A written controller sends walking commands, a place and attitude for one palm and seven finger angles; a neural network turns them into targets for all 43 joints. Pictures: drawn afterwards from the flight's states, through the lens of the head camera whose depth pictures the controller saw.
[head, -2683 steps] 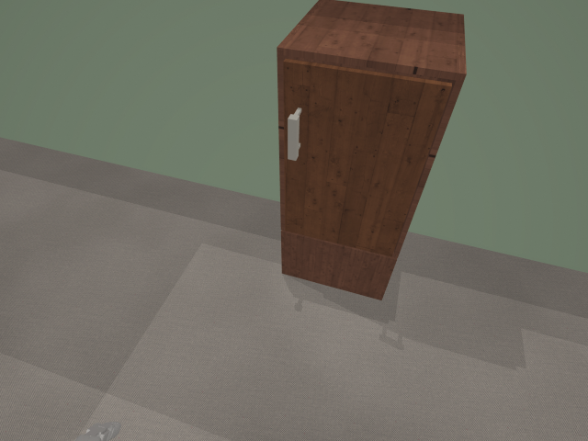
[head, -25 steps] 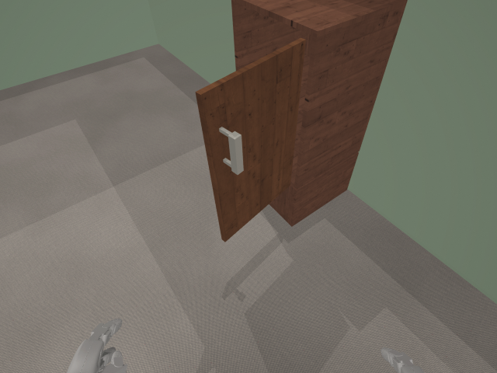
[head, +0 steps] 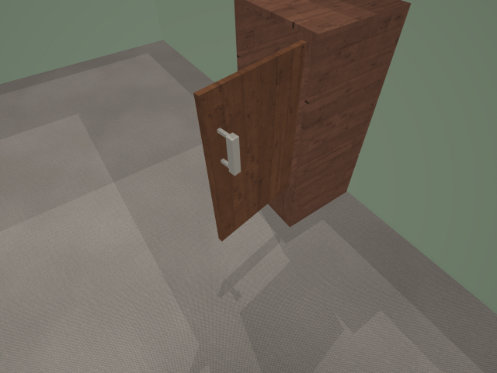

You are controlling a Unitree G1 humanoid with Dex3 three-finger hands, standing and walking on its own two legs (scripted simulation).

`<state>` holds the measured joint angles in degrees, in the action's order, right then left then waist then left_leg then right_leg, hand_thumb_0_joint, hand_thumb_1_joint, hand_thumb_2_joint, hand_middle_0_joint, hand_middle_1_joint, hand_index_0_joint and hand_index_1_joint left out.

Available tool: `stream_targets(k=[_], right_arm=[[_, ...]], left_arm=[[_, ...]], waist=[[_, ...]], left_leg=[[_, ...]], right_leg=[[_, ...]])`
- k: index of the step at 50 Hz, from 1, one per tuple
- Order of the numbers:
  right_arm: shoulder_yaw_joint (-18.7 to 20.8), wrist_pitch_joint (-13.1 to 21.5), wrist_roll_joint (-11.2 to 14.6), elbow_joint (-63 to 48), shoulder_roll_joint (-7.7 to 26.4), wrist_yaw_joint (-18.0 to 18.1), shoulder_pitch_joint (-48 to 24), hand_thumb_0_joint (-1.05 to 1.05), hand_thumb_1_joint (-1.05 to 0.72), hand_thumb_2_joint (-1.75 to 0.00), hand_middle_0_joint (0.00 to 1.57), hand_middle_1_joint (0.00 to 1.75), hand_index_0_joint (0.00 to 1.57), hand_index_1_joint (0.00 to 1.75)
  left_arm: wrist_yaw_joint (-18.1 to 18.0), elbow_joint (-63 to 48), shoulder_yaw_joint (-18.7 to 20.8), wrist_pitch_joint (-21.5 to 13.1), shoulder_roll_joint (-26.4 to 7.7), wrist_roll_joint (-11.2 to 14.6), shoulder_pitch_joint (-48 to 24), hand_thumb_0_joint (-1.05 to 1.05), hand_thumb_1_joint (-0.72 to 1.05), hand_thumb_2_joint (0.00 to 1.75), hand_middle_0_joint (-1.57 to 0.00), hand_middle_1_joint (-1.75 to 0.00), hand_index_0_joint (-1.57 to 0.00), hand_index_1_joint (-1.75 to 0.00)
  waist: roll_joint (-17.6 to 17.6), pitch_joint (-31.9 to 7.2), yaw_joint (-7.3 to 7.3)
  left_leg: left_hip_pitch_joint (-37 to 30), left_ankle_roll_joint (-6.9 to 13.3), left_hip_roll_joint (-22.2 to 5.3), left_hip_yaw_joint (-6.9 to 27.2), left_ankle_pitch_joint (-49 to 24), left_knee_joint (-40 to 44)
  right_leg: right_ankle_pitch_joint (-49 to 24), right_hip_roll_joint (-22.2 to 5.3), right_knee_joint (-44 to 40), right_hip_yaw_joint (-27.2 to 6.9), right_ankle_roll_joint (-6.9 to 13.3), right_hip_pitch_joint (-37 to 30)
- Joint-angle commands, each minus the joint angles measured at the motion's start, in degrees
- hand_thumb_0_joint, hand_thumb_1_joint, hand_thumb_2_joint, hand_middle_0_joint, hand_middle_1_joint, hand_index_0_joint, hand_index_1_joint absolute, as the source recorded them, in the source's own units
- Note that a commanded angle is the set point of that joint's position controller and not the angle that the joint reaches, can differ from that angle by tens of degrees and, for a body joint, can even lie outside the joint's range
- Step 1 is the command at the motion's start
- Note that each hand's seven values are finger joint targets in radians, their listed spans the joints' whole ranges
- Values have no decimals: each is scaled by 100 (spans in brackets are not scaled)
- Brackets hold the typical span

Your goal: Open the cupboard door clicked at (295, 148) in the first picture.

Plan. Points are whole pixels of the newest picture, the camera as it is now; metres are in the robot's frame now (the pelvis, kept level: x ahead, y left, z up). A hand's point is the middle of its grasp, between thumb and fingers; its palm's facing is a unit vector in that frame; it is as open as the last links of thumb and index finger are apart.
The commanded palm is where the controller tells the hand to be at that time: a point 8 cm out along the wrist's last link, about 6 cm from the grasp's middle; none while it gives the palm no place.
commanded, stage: let the arm hang, fingers relaxed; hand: left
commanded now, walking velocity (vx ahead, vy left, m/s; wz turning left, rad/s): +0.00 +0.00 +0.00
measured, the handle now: (228, 151) +0.64 +0.09 -0.04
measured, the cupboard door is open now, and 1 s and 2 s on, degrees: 100 100 100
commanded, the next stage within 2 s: look to check the result in 0.40 s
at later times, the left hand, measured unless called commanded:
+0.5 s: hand out of the picture -0.01 +0.13 -0.18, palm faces +0.06 -0.99 -0.15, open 7.4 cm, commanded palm none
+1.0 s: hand out of the picture +0.01 +0.13 -0.17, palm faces +0.06 -0.98 -0.17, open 7.4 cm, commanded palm none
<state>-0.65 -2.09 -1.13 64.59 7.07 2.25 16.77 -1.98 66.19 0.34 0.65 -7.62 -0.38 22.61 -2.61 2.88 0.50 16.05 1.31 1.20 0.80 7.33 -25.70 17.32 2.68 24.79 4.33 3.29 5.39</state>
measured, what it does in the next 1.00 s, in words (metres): stands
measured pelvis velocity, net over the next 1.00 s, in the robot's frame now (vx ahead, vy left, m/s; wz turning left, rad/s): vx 0.04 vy -0.02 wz -0.01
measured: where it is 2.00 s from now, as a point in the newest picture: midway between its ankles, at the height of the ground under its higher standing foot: outside the picture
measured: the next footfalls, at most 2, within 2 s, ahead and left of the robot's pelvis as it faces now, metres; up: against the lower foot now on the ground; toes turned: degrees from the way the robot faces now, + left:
none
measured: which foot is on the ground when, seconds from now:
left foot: down 0.00-1.00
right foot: down 0.00-1.00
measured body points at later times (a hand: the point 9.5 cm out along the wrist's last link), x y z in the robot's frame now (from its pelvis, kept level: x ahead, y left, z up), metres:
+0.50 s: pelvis +0.02 -0.01 +0.00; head +0.03 -0.02 +0.45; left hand -0.01 +0.19 -0.16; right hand -0.02 -0.21 -0.17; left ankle +0.07 +0.10 -0.74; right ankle -0.04 -0.08 -0.74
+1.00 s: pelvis +0.04 -0.02 +0.00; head +0.05 -0.02 +0.45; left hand +0.00 +0.18 -0.16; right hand +0.02 -0.23 -0.17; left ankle +0.07 +0.10 -0.74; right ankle -0.04 -0.08 -0.74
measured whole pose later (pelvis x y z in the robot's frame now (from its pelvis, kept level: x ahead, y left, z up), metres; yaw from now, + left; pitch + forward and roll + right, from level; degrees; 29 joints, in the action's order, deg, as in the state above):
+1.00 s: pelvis +0.04 -0.02 +0.00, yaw -1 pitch -2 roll +1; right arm -0.4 -0.7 -0.9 65.9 7.2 3.2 15.8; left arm -2.6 65.0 0.5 -0.5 -5.4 -0.3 19.7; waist -0.1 2.8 0.1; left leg 13.1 0.1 0.8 0.4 10.7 -25.5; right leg 19.2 3.2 22.2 3.6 4.1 1.6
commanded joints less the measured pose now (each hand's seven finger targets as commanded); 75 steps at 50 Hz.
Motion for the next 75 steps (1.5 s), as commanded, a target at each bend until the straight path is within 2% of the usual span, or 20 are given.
stream_targets(k=[1, 7, 10, 13, 15, 22, 34, 37, 40, 52, 56, 63, 66, 71, 75], right_arm=[[93, 103, -13, -51, 479, 27, 450, 0, -90, -90, 20, 30, 20, 30], [74, 121, -10, 28, 341, 35, 493, 0, -90, -90, 20, 30, 20, 30], [70, 152, -21, 66, 281, 48, 528, 0, -90, -90, 20, 30, 20, 30], [77, 169, -16, 57, 263, 63, 551, 0, -90, -90, 20, 30, 20, 30], [73, 181, -20, 56, 262, 75, 549, 0, -90, -90, 20, 30, 20, 30], [91, 195, 2, 31, 304, 104, 533, 0, -90, -90, 20, 30, 20, 30], [102, 191, 18, 32, 369, 119, 437, 0, -90, -90, 20, 30, 20, 30], [98, 183, 26, 31, 405, 118, 399, 0, -90, -90, 20, 30, 20, 30], [91, 193, 12, 44, 398, 117, 388, 0, -90, -90, 20, 30, 20, 30], [86, 213, 26, 28, 465, 127, 350, 0, -90, -90, 20, 30, 20, 30], [79, 212, 15, 56, 441, 129, 374, 0, -90, -90, 20, 30, 20, 30], [83, 217, 18, 62, 436, 125, 384, 0, -90, -90, 20, 30, 20, 30], [80, 215, 16, 64, 457, 127, 383, 0, -90, -90, 20, 30, 20, 30], [76, 222, 8, 75, 464, 122, 398, 0, -90, -90, 20, 30, 20, 30], [79, 235, 17, 74, 463, 123, 387, 0, -90, -90, 20, 30, 20, 30]], left_arm=[[-62, -117, 48, -95, -400, 25, 325, 0, 90, 90, -20, -30, -20, -30], [-90, -116, 68, -112, -346, 30, 342, 0, 90, 90, -20, -30, -20, -30], [-90, -132, 82, -117, -308, 35, 292, 0, 90, 90, -20, -30, -20, -30], [-96, -149, 95, -125, -286, 33, 264, 0, 90, 90, -20, -30, -20, -30], [-94, -148, 105, -126, -273, 42, 252, 0, 90, 90, -20, -30, -20, -30], [-104, -137, 117, -136, -239, 37, 291, 0, 90, 90, -20, -30, -20, -30], [-116, -120, 103, -139, -251, 29, 376, 0, 90, 90, -20, -30, -20, -30], [-123, -125, 101, -136, -268, 25, 386, 0, 90, 90, -20, -30, -20, -30], [-111, -115, 94, -132, -267, 31, 374, 0, 90, 90, -20, -30, -20, -30], [-122, -140, 110, -143, -324, 31, 371, 0, 90, 90, -20, -30, -20, -30], [-114, -149, 108, -135, -324, 35, 338, 0, 90, 90, -20, -30, -20, -30], [-114, -147, 107, -136, -333, 38, 332, 0, 90, 90, -20, -30, -20, -30], [-100, -157, 97, -133, -322, 40, 304, 0, 90, 90, -20, -30, -20, -30], [-93, -137, 89, -137, -313, 41, 296, 0, 90, 90, -20, -30, -20, -30], [-98, -129, 96, -146, -326, 39, 318, 0, 90, 90, -20, -30, -20, -30]], waist=[[529, 514, 12], [379, 625, -36], [193, 606, -40], [229, 552, -42], [83, 461, -50], [211, 286, -51], [396, 301, -32], [388, 353, -45], [308, 378, -37], [431, 247, -70], [301, 331, -50], [371, 350, -60], [261, 414, -48], [290, 396, -48], [381, 313, -58]], left_leg=[[-350, 145, -497, 524, 243, 318], [-236, 134, -479, 474, 56, 255], [-188, 137, -491, 486, -75, 294], [-174, 141, -506, 486, -217, 267], [-228, 138, -513, 486, -306, 269], [-395, 146, -534, 467, -556, 179], [-549, 153, -546, 384, -725, 149], [-559, 154, -547, 386, -716, 144], [-578, 159, -565, 413, -727, 210], [-637, 160, -539, 353, -883, 136], [-599, 157, -549, 360, -837, 182], [-631, 158, -556, 366, -853, 194], [-640, 153, -570, 397, -775, 253], [-640, 159, -576, 435, -749, 302], [-704, 169, -579, 421, -868, 279]], right_leg=[[400, -831, -896, -796, 124, 1044], [206, -828, -877, -784, 92, 969], [-20, -829, -805, -755, 97, 834], [-245, -821, -789, -737, 65, 706], [-383, -820, -756, -735, 69, 615], [-828, -815, -763, -709, -19, 451], [-1437, -836, -742, -682, -152, 378], [-1404, -823, -760, -684, -173, 402], [-1260, -824, -754, -677, -108, 405], [-1791, -843, -753, -670, -223, 202], [-1636, -841, -766, -686, -182, 222], [-1616, -831, -759, -668, -170, 227], [-1338, -810, -796, -703, -117, 297], [-1153, -798, -806, -716, -73, 294], [-1369, -811, -778, -683, -97, 235]])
